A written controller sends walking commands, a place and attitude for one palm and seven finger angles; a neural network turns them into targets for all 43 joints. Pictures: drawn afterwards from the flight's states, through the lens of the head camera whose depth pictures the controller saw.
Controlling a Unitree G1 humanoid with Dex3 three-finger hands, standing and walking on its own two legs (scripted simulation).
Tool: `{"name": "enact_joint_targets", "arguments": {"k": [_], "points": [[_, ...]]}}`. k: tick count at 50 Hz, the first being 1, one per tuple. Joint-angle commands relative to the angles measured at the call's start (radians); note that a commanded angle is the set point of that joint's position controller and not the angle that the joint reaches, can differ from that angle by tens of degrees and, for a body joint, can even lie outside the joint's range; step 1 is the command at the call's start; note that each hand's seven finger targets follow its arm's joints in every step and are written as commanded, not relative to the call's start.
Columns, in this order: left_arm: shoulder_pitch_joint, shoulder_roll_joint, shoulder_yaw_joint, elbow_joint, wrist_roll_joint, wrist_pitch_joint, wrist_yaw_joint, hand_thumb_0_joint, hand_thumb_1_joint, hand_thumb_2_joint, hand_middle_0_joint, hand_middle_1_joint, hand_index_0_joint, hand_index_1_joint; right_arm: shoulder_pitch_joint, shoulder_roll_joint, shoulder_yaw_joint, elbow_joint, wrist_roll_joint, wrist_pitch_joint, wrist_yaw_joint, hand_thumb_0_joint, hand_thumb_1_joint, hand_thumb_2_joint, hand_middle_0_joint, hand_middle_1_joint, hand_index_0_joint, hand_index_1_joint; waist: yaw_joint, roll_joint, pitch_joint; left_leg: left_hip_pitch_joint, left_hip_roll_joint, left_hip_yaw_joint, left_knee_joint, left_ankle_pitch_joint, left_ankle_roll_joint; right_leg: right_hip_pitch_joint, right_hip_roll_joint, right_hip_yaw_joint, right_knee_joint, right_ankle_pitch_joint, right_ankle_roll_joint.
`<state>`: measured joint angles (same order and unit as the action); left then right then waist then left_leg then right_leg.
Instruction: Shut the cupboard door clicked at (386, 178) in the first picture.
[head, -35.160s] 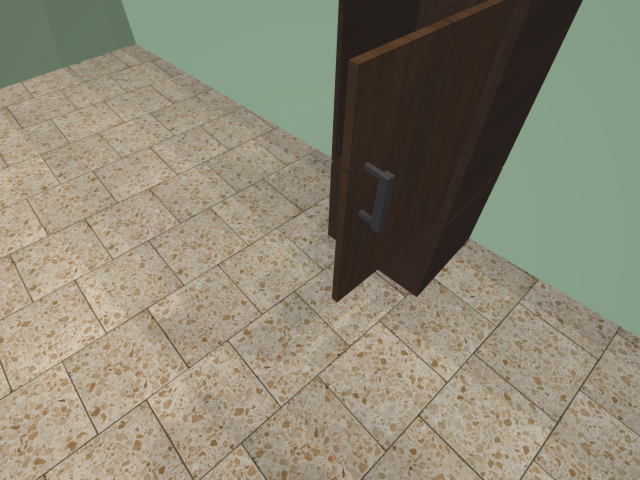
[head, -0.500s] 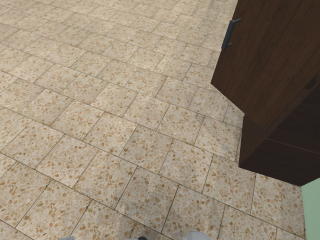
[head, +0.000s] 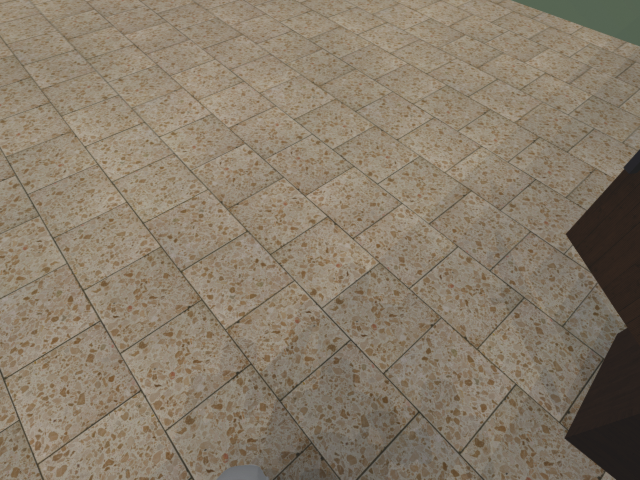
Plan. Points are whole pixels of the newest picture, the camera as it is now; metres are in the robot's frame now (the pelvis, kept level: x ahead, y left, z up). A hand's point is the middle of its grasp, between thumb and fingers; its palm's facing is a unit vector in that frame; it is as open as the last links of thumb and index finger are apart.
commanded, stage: walk to a spot facing it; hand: left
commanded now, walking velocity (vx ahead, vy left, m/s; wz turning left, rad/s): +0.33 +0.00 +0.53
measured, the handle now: out of the picture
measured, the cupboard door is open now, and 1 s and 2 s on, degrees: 52 52 52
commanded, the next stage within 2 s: turn to face it in 0.82 s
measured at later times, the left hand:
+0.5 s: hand (195, 372) +0.27 +0.22 -0.16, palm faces +0.16 -0.96 -0.24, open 7.4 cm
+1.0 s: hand (183, 395) +0.25 +0.24 -0.20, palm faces +0.51 -0.84 -0.19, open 7.4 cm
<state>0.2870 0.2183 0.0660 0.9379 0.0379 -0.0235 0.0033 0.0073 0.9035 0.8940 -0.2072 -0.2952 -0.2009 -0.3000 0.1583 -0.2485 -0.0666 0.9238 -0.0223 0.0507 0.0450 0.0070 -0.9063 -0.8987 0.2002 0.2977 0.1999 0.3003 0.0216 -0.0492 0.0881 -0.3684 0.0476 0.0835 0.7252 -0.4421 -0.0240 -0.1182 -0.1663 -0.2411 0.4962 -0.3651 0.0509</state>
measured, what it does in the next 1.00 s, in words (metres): walks ahead, turning left: left foot, then right foot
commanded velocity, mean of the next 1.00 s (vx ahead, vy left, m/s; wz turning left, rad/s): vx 0.25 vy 0.00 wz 0.36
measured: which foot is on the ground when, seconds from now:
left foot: up 0.00-0.02, down 0.04-0.48, up 0.50-0.94, down 0.96-1.00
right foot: down 0.00-0.04, up 0.06-0.46, down 0.48-0.96, up 0.98-1.00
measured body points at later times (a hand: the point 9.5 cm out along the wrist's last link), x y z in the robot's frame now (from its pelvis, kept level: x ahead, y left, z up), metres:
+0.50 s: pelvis +0.19 +0.00 -0.02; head +0.22 -0.01 +0.43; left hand +0.27 +0.27 -0.14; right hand +0.18 -0.23 -0.18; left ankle +0.03 +0.13 -0.72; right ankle +0.30 -0.09 -0.74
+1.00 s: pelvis +0.37 +0.09 -0.03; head +0.40 +0.14 +0.42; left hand +0.22 +0.29 -0.19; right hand +0.61 -0.06 -0.14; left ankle +0.41 +0.20 -0.74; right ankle +0.31 -0.09 -0.69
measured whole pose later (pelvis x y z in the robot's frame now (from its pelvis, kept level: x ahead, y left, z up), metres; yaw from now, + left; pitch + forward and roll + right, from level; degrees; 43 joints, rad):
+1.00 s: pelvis +0.37 +0.09 -0.03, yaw +28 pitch +0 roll -1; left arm 0.35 0.20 0.06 1.02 0.02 0.00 0.01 0.01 0.91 0.89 -0.20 -0.29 -0.20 -0.30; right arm 0.07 -0.23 -0.04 0.88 -0.03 -0.03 0.02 0.00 -0.91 -0.90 0.20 0.30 0.20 0.30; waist 0.02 -0.03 0.12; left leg -0.48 0.02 0.12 0.71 -0.18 0.10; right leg -0.22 -0.15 -0.19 0.98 -0.56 0.05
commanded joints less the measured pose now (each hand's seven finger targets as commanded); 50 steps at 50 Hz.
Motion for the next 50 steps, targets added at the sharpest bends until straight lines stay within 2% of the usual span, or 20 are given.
{"name": "enact_joint_targets", "arguments": {"k": [1,2,3,5,8,19,21,22,23,24,25,27,29,31,41,44,46,47,48,50], "points": [[0.021,0.217,0.064,-0.045,-0.017,-0.015,-0.004,0.0,0.9,0.9,-0.2,-0.3,-0.2,-0.3,0.124,-0.113,-0.025,-0.067,-0.004,-0.06,-0.006,0.0,-0.9,-0.9,0.2,0.3,0.2,0.3,-0.094,0.015,-0.141,0.355,-0.053,0.047,-0.31,0.133,0.037,-0.114,-0.141,0.035,0.16,0.274,-0.069],[-0.005,0.136,0.05,-0.083,-0.022,-0.01,-0.017,0.0,0.9,0.9,-0.2,-0.3,-0.2,-0.3,0.256,-0.247,-0.062,-0.036,-0.014,-0.064,-0.016,0.0,-0.9,-0.9,0.2,0.3,0.2,0.3,-0.166,0.328,-0.197,0.571,0.206,-0.358,-0.389,0.052,0.137,-0.428,0.001,-0.019,0.484,-0.054,0.004],[-0.147,0.113,0.025,-0.162,-0.013,-0.011,-0.019,0.0,0.9,0.9,-0.2,-0.3,-0.2,-0.3,0.377,-0.314,-0.075,0.001,-0.012,-0.065,-0.032,0.0,-0.9,-0.9,0.2,0.3,0.2,0.3,-0.227,0.387,-0.177,0.618,0.367,-0.608,-0.463,0.218,0.237,-0.675,0.068,0.1,0.676,-0.262,0.007],[-0.192,0.131,0.036,-0.16,-0.008,-0.012,-0.011,0.0,0.9,0.9,-0.2,-0.3,-0.2,-0.3,0.315,-0.244,-0.045,-0.005,-0.006,-0.069,-0.043,0.0,-0.9,-0.9,0.2,0.3,0.2,0.3,-0.172,0.2,-0.095,0.452,0.337,-0.477,-0.451,0.208,0.242,-0.646,0.001,0.211,0.699,-0.158,-0.019],[-0.102,0.119,0.037,-0.099,-0.007,-0.001,-0.03,0.0,0.9,0.9,-0.2,-0.3,-0.2,-0.3,0.14,-0.16,-0.015,-0.049,-0.008,-0.089,-0.058,0.0,-0.9,-0.9,0.2,0.3,0.2,0.3,-0.073,0.215,-0.012,0.28,0.225,-0.348,-0.49,0.2,0.197,-0.564,0.005,0.226,0.635,0.019,-0.002],[-0.162,0.087,0.025,-0.119,-0.017,-0.006,-0.043,0.0,0.9,0.9,-0.2,-0.3,-0.2,-0.3,0.174,-0.125,-0.015,0.026,-0.005,-0.109,-0.057,0.0,-0.9,-0.9,0.2,0.3,0.2,0.3,-0.035,0.17,0.028,0.172,0.169,-0.246,-0.511,0.234,0.206,-0.321,0.073,0.18,0.195,0.226,-0.004],[-0.085,0.098,0.034,-0.098,-0.016,-0.013,-0.04,0.0,0.9,0.9,-0.2,-0.3,-0.2,-0.3,0.156,-0.131,-0.017,0.037,-0.004,-0.105,-0.058,0.0,-0.9,-0.9,0.2,0.3,0.2,0.3,0.008,0.144,0.017,0.102,0.156,-0.25,-0.438,0.222,0.187,-0.152,0.103,0.17,0.144,0.214,-0.019],[0.042,0.13,0.045,-0.062,-0.013,-0.023,-0.035,0.0,0.9,0.9,-0.2,-0.3,-0.2,-0.3,0.147,-0.122,-0.017,0.04,-0.001,-0.104,-0.056,0.0,-0.9,-0.9,0.2,0.3,0.2,0.3,0.069,0.075,-0.024,0.04,0.112,-0.223,-0.279,0.264,0.164,0.017,0.114,0.19,0.089,0.191,-0.034],[0.212,0.197,0.065,-0.009,0.0,-0.037,-0.026,0.0,0.9,0.9,-0.2,-0.3,-0.2,-0.3,0.165,-0.083,-0.014,0.038,0.008,-0.107,-0.049,0.0,-0.9,-0.9,0.2,0.3,0.2,0.3,0.132,-0.085,-0.122,-0.068,0.0,-0.13,0.032,0.18,0.12,0.227,-0.007,0.333,-0.024,0.005,-0.067],[0.299,0.299,0.086,0.01,0.005,-0.04,-0.016,0.0,0.9,0.9,-0.2,-0.3,-0.2,-0.3,0.243,-0.001,0.001,0.019,0.022,-0.11,-0.049,0.0,-0.9,-0.9,0.2,0.3,0.2,0.3,0.13,-0.398,-0.237,-0.211,-0.148,-0.083,0.405,-0.169,0.086,0.317,-0.3,0.769,-0.245,-0.203,-0.141],[0.233,0.273,0.075,-0.009,-0.011,-0.034,-0.005,0.0,0.9,0.9,-0.2,-0.3,-0.2,-0.3,0.218,-0.031,-0.009,0.013,0.009,-0.102,-0.046,0.0,-0.9,-0.9,0.2,0.3,0.2,0.3,0.096,-0.299,-0.169,-0.27,-0.086,-0.164,0.579,-0.138,0.099,0.201,-0.323,0.88,-0.355,-0.401,-0.152],[0.03,0.164,0.052,-0.051,-0.007,-0.034,0.009,0.0,0.9,0.9,-0.2,-0.3,-0.2,-0.3,0.193,-0.019,-0.017,0.035,0.001,-0.098,-0.04,0.0,-0.9,-0.9,0.2,0.3,0.2,0.3,0.003,-0.152,-0.065,-0.276,0.0,-0.166,0.647,0.071,0.086,-0.009,-0.281,0.7,-0.363,-0.376,-0.138],[-0.027,0.089,0.028,-0.065,-0.005,-0.05,0.008,0.0,0.9,0.9,-0.2,-0.3,-0.2,-0.3,0.178,0.003,-0.007,0.048,-0.003,-0.086,-0.029,0.0,-0.9,-0.9,0.2,0.3,0.2,0.3,-0.035,-0.062,-0.076,-0.197,0.046,-0.148,0.595,0.165,0.059,-0.098,-0.202,0.39,-0.305,-0.022,-0.131],[0.009,0.066,0.023,-0.044,-0.007,-0.062,0.009,0.0,0.9,0.9,-0.2,-0.3,-0.2,-0.3,0.181,0.029,-0.002,0.054,-0.003,-0.071,-0.022,0.0,-0.9,-0.9,0.2,0.3,0.2,0.3,-0.042,-0.065,-0.087,-0.214,0.039,-0.116,0.538,0.193,0.044,-0.067,-0.171,0.248,-0.283,0.209,-0.129],[0.094,0.116,0.03,0.011,-0.008,-0.059,0.014,0.0,0.9,0.9,-0.2,-0.3,-0.2,-0.3,-0.068,0.036,0.018,-0.069,-0.002,-0.063,0.009,0.0,-0.9,-0.9,0.2,0.3,0.2,0.3,-0.003,-0.082,-0.032,-0.254,0.039,0.019,0.041,0.209,0.031,0.136,-0.198,0.024,-0.188,0.667,-0.136],[0.058,0.169,0.044,-0.006,-0.01,-0.051,0.015,0.0,0.9,0.9,-0.2,-0.3,-0.2,-0.3,0.004,-0.009,0.007,-0.07,-0.004,-0.067,0.001,0.0,-0.9,-0.9,0.2,0.3,0.2,0.3,-0.051,-0.081,-0.082,-0.067,-0.023,0.061,-0.058,0.186,0.062,0.129,-0.222,-0.009,-0.007,0.874,-0.12],[0.035,0.176,0.047,-0.025,-0.021,-0.038,0.011,0.0,0.9,0.9,-0.2,-0.3,-0.2,-0.3,0.194,-0.094,-0.017,-0.026,-0.011,-0.067,-0.008,0.0,-0.9,-0.9,0.2,0.3,0.2,0.3,-0.151,0.028,-0.197,0.286,-0.04,0.028,-0.191,0.374,0.08,-0.046,-0.154,-0.059,0.307,0.663,-0.064],[0.083,0.102,0.03,-0.042,-0.032,-0.028,0.003,0.0,0.9,0.9,-0.2,-0.3,-0.2,-0.3,0.295,-0.221,-0.041,-0.01,-0.024,-0.077,-0.021,0.0,-0.9,-0.9,0.2,0.3,0.2,0.3,-0.162,0.334,-0.307,0.53,0.247,-0.358,-0.219,0.704,0.191,-0.334,0.028,-0.045,0.607,-0.021,0.004],[0.042,0.081,0.005,-0.073,-0.032,-0.021,0.012,0.0,0.9,0.9,-0.2,-0.3,-0.2,-0.3,0.342,-0.266,-0.041,0.003,-0.006,-0.076,-0.044,0.0,-0.9,-0.9,0.2,0.3,0.2,0.3,-0.177,0.342,-0.382,0.595,0.4,-0.554,-0.301,0.956,0.299,-0.458,0.101,0.115,0.788,-0.322,-0.004],[0.031,0.05,0.001,-0.066,-0.026,-0.01,0.03,0.0,0.9,0.9,-0.2,-0.3,-0.2,-0.3,0.193,-0.195,-0.012,-0.037,-0.003,-0.078,-0.06,0.0,-0.9,-0.9,0.2,0.3,0.2,0.3,-0.097,0.135,-0.235,0.333,0.385,-0.381,-0.356,0.719,0.274,-0.422,0.053,0.198,0.795,-0.23,-0.031]]}}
